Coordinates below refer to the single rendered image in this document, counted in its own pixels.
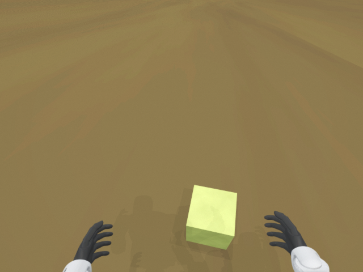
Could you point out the carton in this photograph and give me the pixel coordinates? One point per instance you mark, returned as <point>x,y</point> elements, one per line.
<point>211,217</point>

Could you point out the robot right hand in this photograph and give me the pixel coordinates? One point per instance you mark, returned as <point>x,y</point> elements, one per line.
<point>290,234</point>

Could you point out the robot right forearm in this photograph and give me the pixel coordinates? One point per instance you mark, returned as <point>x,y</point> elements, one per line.
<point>305,259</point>

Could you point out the robot left forearm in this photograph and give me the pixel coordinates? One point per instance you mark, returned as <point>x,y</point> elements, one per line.
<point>78,266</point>

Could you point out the robot left hand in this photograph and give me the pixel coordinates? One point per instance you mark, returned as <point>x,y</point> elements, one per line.
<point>88,246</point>

